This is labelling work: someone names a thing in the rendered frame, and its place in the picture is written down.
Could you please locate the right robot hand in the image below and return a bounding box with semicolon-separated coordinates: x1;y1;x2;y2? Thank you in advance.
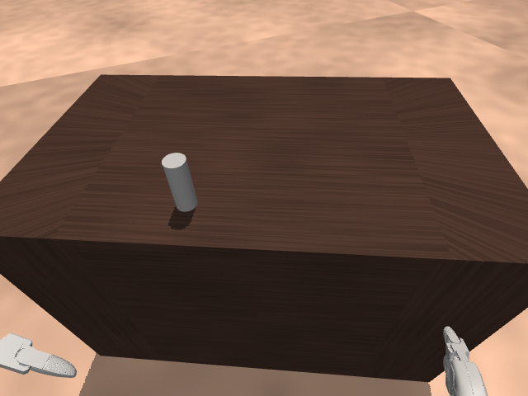
443;326;488;396

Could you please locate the can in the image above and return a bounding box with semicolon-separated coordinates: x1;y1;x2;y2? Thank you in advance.
162;153;197;212

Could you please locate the left robot hand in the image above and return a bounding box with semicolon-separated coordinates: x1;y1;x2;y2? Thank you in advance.
0;333;77;378

